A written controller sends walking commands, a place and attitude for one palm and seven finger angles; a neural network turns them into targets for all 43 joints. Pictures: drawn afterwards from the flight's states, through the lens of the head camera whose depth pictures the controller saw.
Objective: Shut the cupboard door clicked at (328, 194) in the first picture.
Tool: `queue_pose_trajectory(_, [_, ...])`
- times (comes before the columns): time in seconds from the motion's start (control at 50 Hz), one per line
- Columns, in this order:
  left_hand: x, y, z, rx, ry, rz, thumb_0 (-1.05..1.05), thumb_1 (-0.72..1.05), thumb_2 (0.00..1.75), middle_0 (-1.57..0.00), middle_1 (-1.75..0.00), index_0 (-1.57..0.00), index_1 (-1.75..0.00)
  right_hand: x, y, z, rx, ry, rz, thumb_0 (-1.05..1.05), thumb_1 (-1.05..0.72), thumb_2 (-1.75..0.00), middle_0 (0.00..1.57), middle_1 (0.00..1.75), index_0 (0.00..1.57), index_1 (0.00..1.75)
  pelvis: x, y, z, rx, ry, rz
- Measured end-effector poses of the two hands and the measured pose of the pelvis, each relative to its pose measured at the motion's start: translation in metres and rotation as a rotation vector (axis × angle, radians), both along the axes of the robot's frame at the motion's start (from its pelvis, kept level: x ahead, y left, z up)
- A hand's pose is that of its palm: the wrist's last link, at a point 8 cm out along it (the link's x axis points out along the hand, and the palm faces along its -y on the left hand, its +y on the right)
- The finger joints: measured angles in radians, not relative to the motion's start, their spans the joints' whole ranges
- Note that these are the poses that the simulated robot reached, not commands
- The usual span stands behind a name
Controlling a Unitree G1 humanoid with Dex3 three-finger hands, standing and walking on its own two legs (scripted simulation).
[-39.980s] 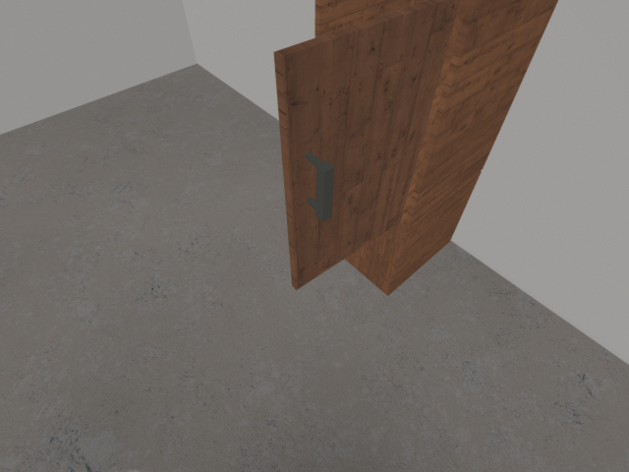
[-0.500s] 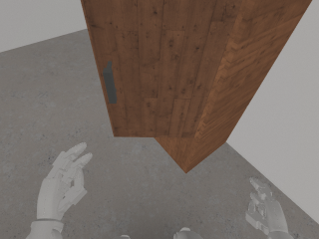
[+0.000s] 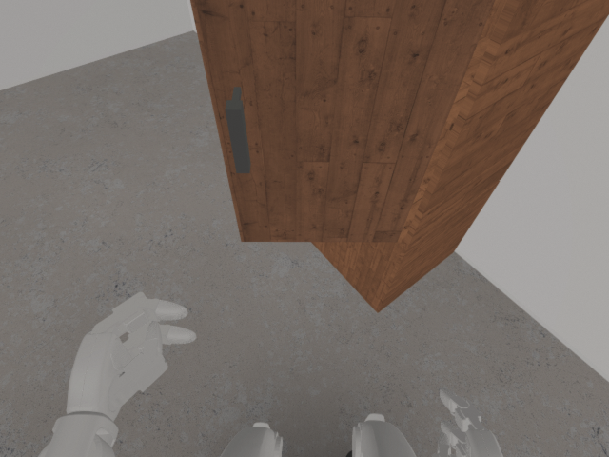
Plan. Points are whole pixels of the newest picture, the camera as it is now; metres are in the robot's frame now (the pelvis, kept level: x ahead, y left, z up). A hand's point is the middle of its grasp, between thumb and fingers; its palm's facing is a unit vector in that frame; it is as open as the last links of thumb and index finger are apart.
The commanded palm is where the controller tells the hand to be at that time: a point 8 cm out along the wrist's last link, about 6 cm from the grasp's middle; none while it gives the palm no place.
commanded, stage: raise the hand and make a fist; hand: left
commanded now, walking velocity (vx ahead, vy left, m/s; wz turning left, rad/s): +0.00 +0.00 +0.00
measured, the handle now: (240, 131) +0.57 +0.14 +0.09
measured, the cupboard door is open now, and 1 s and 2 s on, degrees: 53 53 53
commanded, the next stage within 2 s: bring the fist close to the handle in 1.08 s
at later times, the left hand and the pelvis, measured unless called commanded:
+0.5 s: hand (149, 319) +0.25 +0.19 +0.09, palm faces +0.07 -1.00 -0.05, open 3.1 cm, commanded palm +0.22 +0.24 +0.08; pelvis +0.04 +0.00 +0.01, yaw +2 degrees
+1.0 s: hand (171, 315) +0.26 +0.16 +0.09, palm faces +0.06 -1.00 -0.04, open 3.1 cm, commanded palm +0.23 +0.22 +0.09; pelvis +0.03 -0.03 +0.02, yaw +1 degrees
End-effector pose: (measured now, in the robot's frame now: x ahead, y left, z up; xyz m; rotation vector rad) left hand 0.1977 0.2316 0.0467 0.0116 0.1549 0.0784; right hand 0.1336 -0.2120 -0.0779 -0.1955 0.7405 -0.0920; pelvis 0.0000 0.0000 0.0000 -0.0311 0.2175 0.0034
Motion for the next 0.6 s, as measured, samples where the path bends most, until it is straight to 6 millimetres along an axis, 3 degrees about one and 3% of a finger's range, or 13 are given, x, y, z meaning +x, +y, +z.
queue_pose_trajectory(0.1, [-0.005, 0.019, 0.023, 0.063, -0.176, 0.075, 0.02, 0.9, 0.9, -0.88, -1.04, -0.88, -1.05, 0.007, -0.017, 0.003, -0.085, 0.015, 0.05, 0.01, -0.89, -0.9, 0.21, 0.3, 0.21, 0.3, 0.007, 0.004, -0.003, -0.012, 0.012, 0.018])
queue_pose_trajectory(0.2, [0.01, -0.001, 0.011, 0.024, -0.149, -0.072, 0.01, 0.9, 0.9, -0.97, -1.14, -0.97, -1.15, 0.034, -0.026, 0.01, -0.122, -0.037, 0.054, 0.01, -0.9, -0.9, 0.21, 0.3, 0.21, 0.3, 0.012, 0.008, -0.005, -0.021, 0.019, 0.023])
queue_pose_trajectory(0.28, [0.019, -0.004, 0.008, 0.016, -0.071, -0.109, 0.01, 0.9, 0.9, -1.05, -1.22, -1.05, -1.23, 0.059, -0.021, 0.026, -0.11, -0.101, 0.034, 0.01, -0.9, -0.9, 0.2, 0.3, 0.2, 0.3, 0.021, 0.007, 0.001, -0.016, 0.018, 0.014])
queue_pose_trajectory(0.42, [0.024, 0.02, 0.045, 0.055, -0.185, 0.052, 0.02, 0.9, 0.9, -1.17, -1.36, -1.18, -1.37, 0.09, -0.003, 0.038, -0.058, -0.146, 0.093, 0.01, -0.9, -0.9, 0.2, 0.3, 0.2, 0.3, 0.035, 0.002, 0.01, -0.019, 0.013, 0.026])
queue_pose_trajectory(0.6, [0.038, -0.003, 0.031, 0.034, -0.068, -0.083, 0.01, 0.9, 0.9, -1.27, -1.47, -1.27, -1.48, 0.088, -0.007, 0.031, -0.031, -0.097, 0.091, 0.01, -0.9, -0.9, 0.21, 0.3, 0.21, 0.3, 0.04, -0.006, 0.014, -0.012, 0.005, 0.026])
